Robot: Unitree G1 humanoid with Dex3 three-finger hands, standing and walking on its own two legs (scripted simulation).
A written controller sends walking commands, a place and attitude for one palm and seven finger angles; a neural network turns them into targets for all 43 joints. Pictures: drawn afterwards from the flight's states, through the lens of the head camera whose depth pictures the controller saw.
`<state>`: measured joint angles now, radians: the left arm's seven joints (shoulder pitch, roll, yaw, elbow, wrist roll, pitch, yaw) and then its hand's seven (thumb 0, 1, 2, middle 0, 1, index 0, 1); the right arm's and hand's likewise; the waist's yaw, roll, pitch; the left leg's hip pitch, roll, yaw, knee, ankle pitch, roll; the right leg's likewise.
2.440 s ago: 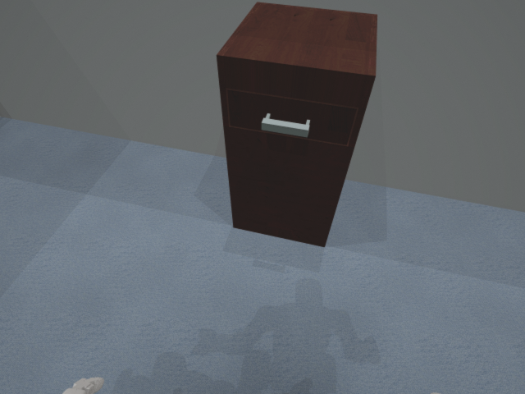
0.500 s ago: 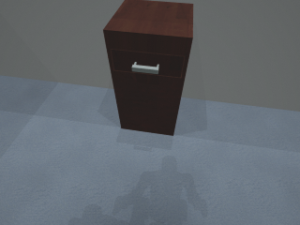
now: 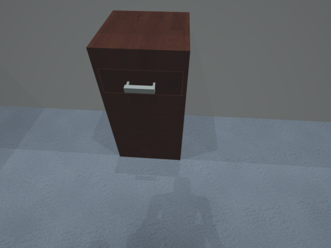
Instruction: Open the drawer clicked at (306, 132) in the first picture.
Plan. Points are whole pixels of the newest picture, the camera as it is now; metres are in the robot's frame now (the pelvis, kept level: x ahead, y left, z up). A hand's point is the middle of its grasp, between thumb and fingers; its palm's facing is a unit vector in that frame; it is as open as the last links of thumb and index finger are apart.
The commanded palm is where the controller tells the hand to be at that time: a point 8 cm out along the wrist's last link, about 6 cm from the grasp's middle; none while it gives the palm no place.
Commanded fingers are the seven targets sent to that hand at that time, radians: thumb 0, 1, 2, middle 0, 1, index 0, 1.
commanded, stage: take the last steps up to it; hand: left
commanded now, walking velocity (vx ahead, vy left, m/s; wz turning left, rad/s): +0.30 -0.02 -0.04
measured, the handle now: (140, 86) +0.80 +0.17 -0.10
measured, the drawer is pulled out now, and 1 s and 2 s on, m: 0.00 0.00 0.00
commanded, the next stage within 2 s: come to a stop and stand still in 0.56 s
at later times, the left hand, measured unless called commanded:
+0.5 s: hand (93, 236) +0.19 +0.23 -0.17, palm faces +0.02 -0.99 -0.15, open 7.4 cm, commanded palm none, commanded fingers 0.00 0.90 0.90 -0.20 -0.30 -0.20 -0.30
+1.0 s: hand (120, 173) +0.39 +0.19 -0.17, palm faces +0.01 -0.98 -0.19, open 7.3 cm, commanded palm none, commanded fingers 0.00 0.90 0.90 -0.20 -0.30 -0.20 -0.30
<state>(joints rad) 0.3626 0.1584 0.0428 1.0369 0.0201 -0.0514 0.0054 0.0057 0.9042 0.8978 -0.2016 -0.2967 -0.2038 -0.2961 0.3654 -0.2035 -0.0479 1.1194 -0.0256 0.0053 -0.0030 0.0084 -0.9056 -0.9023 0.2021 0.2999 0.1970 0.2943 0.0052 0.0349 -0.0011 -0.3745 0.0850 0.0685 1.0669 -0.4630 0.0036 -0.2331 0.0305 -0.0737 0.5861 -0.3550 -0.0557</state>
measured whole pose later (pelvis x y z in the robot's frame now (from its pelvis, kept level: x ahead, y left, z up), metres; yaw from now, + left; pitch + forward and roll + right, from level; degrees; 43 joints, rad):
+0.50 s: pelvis +0.17 +0.05 +0.01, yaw -3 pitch +0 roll +0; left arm 0.31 0.17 0.07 1.06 0.03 -0.01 0.00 0.01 0.91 0.90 -0.20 -0.30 -0.20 -0.30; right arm 0.25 -0.15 -0.06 1.03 -0.02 -0.07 -0.03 -0.03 -0.96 -0.90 0.21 0.30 0.20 0.29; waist 0.01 -0.05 0.01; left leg -0.24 0.02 0.16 0.46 -0.22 0.06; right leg -0.51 -0.08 -0.05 1.07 -0.29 -0.01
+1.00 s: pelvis +0.28 +0.03 +0.00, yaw -1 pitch +0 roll -1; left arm 0.10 0.14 0.05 1.00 0.02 0.02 0.04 -0.01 0.92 0.90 -0.21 -0.30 -0.21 -0.30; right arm 0.25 -0.14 -0.05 1.05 -0.01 0.04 -0.03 0.00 -0.91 -0.90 0.20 0.30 0.20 0.29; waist -0.02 0.01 0.09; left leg -0.34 0.03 0.07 0.72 -0.43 -0.04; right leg -0.29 -0.06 -0.14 0.54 -0.24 -0.01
